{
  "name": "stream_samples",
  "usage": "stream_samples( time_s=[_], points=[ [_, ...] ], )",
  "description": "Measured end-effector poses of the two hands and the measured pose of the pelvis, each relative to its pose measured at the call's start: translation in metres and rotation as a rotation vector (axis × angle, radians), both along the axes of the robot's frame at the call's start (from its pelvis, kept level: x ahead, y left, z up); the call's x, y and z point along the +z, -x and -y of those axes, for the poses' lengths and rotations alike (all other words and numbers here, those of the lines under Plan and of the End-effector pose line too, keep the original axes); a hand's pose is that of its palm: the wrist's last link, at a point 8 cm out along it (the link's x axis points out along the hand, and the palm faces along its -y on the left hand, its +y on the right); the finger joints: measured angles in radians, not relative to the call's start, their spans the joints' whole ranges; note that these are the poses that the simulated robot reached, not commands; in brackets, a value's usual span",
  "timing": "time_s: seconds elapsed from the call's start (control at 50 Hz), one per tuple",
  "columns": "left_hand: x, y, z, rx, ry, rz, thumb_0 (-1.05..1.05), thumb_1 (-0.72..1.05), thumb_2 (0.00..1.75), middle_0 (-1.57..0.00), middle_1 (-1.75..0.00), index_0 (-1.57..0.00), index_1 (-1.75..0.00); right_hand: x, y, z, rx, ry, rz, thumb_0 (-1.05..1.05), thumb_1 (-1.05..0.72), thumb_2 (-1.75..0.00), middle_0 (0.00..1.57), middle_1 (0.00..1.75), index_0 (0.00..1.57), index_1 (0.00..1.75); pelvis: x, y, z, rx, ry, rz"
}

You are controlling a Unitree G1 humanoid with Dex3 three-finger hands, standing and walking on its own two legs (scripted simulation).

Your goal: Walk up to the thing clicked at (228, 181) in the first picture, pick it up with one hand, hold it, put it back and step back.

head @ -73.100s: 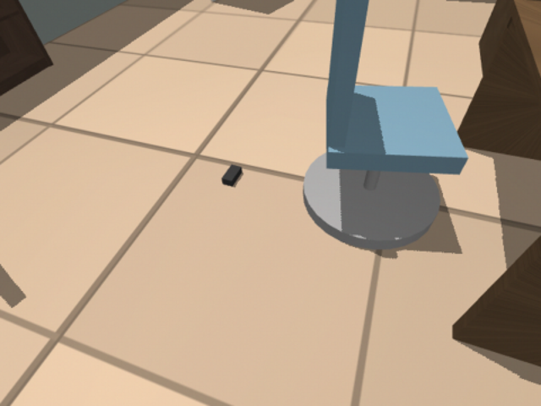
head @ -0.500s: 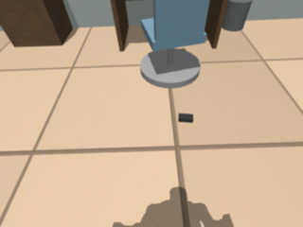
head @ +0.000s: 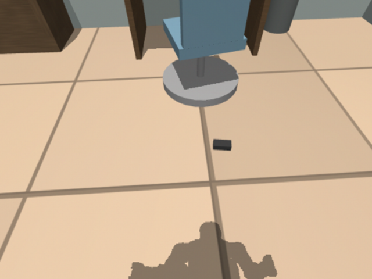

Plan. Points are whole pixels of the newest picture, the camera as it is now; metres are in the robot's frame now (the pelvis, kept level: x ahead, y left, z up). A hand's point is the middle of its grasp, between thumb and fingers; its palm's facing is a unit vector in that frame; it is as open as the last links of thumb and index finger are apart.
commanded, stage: step back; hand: right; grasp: from above
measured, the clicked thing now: (222, 144) +1.02 -0.22 -0.74
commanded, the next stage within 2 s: stand in 0.26 s
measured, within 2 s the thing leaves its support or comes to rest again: neither
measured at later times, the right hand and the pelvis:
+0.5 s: hand out of the picture +0.11 -0.26 -0.13, palm faces -0.04 +0.94 -0.34, open 7.4 cm; pelvis +0.01 -0.01 +0.02, yaw +2 degrees
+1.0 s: hand out of the picture +0.06 -0.25 -0.14, palm faces -0.08 +0.94 -0.33, open 7.4 cm; pelvis -0.01 +0.00 +0.02, yaw +2 degrees
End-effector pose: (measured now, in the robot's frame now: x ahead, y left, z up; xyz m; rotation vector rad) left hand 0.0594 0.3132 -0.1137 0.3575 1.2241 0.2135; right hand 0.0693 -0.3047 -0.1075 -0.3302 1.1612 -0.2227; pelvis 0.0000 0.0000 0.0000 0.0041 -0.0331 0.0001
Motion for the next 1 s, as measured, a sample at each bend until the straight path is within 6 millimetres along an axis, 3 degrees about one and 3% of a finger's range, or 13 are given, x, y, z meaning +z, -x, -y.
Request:
stream_samples(
  time_s=[0.14, 0.26, 0.4, 0.52, 0.82, 1.0],
  points=[
    [0.004, -0.029, 0.025, -0.003, 0.017, 0.029, 0.01, 0.91, 0.9, -0.21, -0.3, -0.21, -0.3, -0.009, -0.025, 0.01, 0.005, -0.013, -0.012, 0.01, -0.9, -0.9, 0.21, 0.3, 0.21, 0.3, 0.001, -0.01, 0.009, 0.02, 0.007, -0.006],
    [0.009, -0.057, 0.035, -0.003, 0.04, 0.092, 0.01, 0.9, 0.9, -0.21, -0.3, -0.21, -0.3, -0.002, -0.038, 0.009, 0.022, -0.012, 0.007, 0.01, -0.9, -0.9, 0.21, 0.3, 0.21, 0.3, 0.005, -0.014, 0.01, 0.026, -0.004, -0.004],
    [0.016, -0.068, 0.036, -0.009, 0.064, 0.136, 0.01, 0.9, 0.9, -0.21, -0.3, -0.21, -0.3, 0.008, -0.04, 0.001, 0.037, -0.023, 0.005, 0.01, -0.91, -0.9, 0.21, 0.3, 0.21, 0.3, 0.014, -0.014, 0.01, 0.028, 0.001, 0.011],
    [0.02, -0.052, 0.029, 0.007, 0.062, 0.119, 0.01, 0.91, 0.9, -0.21, -0.3, -0.21, -0.3, 0.011, -0.033, -0.006, 0.045, -0.032, -0.001, 0.01, -0.9, -0.9, 0.21, 0.3, 0.21, 0.3, 0.018, -0.007, 0.007, 0.027, 0.002, 0.022],
    [0.014, 0.019, 0.015, 0.068, 0.045, -0.027, 0.01, 0.91, 0.9, -0.2, -0.3, -0.21, -0.3, 0.006, 0.003, -0.009, 0.042, -0.042, -0.085, 0.01, -0.9, -0.9, 0.21, 0.3, 0.21, 0.3, 0.021, 0.008, 0.002, 0.028, 0.0, 0.015],
    [0.011, 0.03, 0.017, 0.076, 0.053, -0.061, 0.01, 0.91, 0.9, -0.21, -0.3, -0.21, -0.3, 0.006, 0.009, -0.008, 0.042, -0.035, -0.11, 0.01, -0.9, -0.9, 0.21, 0.3, 0.21, 0.3, 0.021, 0.007, 0.002, 0.031, 0.001, 0.004]
  ],
)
